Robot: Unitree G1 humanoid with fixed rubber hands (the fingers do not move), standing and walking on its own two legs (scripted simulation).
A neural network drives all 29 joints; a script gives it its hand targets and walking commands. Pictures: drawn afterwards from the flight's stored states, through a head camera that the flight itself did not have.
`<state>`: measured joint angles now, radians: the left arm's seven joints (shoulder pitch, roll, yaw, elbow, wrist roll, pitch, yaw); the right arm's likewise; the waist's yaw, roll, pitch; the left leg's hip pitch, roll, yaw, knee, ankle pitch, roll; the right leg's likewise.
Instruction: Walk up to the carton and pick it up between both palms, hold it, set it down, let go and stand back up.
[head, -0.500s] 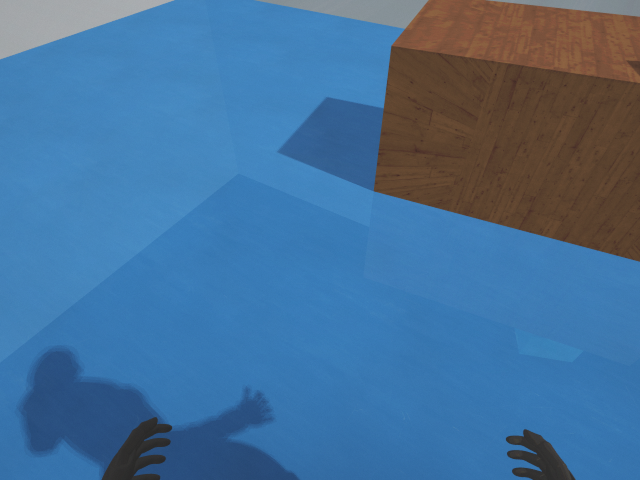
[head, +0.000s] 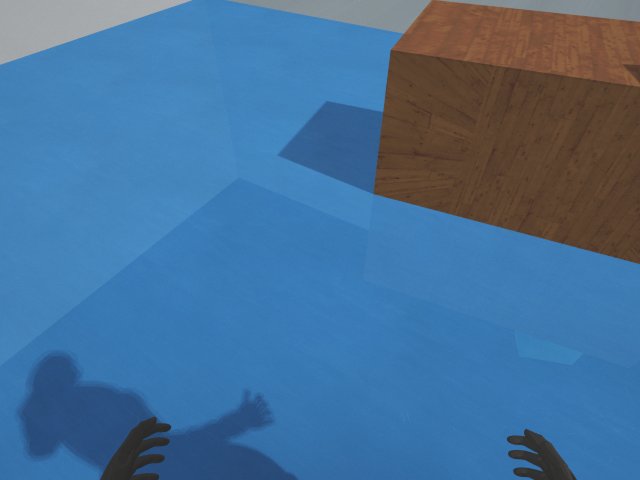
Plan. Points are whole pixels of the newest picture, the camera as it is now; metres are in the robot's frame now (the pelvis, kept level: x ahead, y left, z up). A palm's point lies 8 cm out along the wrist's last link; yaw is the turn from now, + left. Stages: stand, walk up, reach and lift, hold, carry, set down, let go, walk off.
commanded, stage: stand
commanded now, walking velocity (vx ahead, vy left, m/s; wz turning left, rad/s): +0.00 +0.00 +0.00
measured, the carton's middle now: out of the picture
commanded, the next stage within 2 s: none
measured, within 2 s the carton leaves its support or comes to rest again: neither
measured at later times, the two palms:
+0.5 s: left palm out of the picture +0.14 +0.27 -0.06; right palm out of the picture +0.13 -0.26 -0.07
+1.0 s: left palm out of the picture +0.12 +0.27 -0.07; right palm out of the picture +0.12 -0.27 -0.07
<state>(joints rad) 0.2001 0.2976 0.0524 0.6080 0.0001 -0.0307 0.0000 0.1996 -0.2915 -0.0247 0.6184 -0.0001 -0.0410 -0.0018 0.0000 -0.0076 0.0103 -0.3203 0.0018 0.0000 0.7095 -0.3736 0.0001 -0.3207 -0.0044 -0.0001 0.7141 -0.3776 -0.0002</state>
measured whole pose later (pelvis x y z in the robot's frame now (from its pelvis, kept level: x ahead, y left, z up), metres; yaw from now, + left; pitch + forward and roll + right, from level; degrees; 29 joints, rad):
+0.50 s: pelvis -0.02 +0.00 +0.00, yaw +0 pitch -2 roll +0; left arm 0.20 0.30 0.05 0.62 0.00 -0.03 0.00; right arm 0.20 -0.29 -0.02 0.65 0.00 -0.04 0.00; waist 0.00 -0.01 0.01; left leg -0.32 0.00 0.00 0.71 -0.35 0.00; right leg -0.32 0.00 0.00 0.71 -0.35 0.00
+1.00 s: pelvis -0.02 +0.00 +0.00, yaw +0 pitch -3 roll +0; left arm 0.20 0.30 0.05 0.65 0.00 -0.03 0.00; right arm 0.20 -0.29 -0.02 0.68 0.00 -0.04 0.00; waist 0.00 -0.01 0.01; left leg -0.32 0.00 0.00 0.71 -0.34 0.00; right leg -0.32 0.00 0.00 0.71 -0.35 0.00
